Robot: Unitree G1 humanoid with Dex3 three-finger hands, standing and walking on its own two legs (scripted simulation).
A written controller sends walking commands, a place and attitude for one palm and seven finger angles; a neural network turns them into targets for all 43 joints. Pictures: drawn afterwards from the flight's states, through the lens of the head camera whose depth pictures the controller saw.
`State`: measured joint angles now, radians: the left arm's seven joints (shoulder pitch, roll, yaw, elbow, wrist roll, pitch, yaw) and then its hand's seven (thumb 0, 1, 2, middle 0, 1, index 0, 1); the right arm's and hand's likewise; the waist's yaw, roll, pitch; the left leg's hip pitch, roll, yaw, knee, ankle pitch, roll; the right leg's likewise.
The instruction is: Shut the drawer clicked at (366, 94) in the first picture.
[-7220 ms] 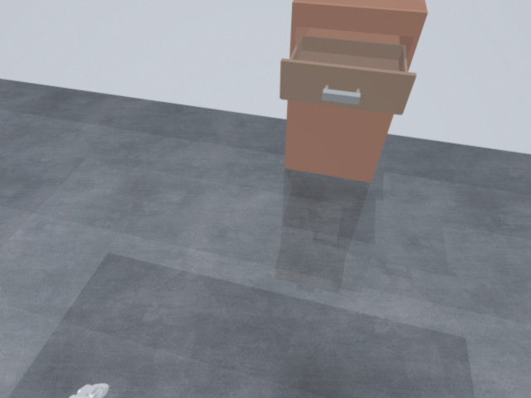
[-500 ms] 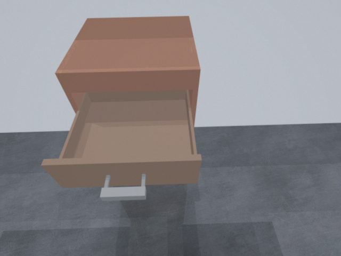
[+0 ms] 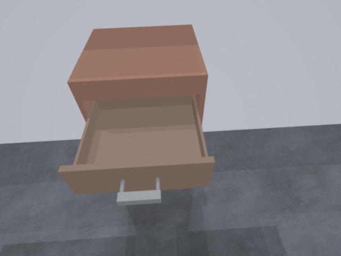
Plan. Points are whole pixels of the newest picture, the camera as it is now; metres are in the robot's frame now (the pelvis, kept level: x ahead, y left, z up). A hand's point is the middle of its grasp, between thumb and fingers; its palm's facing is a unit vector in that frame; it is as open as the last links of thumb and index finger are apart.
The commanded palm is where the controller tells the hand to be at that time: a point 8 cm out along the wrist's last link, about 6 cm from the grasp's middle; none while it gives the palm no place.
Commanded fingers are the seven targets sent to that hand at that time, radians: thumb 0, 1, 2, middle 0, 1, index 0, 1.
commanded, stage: come to a stop and stand still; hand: left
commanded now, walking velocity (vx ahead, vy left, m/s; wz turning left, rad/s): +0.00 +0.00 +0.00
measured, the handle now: (139, 189) +0.32 +0.12 -0.08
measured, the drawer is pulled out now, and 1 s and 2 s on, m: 0.30 0.30 0.30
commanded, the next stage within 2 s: look again from close up in 0.82 s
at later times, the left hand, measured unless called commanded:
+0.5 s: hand out of the picture +0.07 +0.16 -0.16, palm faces +0.02 -0.97 -0.23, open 7.3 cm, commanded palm none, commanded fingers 0.00 0.90 0.90 -0.20 -0.30 -0.20 -0.30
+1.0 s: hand out of the picture +0.06 +0.14 -0.16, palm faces +0.03 -0.98 -0.21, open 7.3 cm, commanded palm none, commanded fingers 0.00 0.90 0.90 -0.20 -0.30 -0.20 -0.30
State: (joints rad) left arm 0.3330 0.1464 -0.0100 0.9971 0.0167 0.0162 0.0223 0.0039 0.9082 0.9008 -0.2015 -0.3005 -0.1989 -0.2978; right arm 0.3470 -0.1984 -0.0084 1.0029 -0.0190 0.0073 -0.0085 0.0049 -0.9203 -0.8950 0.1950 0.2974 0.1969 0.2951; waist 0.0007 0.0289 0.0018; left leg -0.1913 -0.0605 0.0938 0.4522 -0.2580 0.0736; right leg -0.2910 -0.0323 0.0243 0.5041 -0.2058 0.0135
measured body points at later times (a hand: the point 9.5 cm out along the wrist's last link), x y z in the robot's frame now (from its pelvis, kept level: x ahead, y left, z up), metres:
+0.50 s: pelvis +0.04 -0.02 +0.00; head +0.05 -0.03 +0.45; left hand +0.07 +0.21 -0.14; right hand +0.05 -0.24 -0.16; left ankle -0.01 +0.07 -0.74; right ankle +0.04 -0.13 -0.74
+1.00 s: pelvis +0.05 -0.04 +0.01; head +0.05 -0.05 +0.46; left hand +0.05 +0.19 -0.15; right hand +0.04 -0.26 -0.16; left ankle -0.01 +0.07 -0.74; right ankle +0.04 -0.13 -0.74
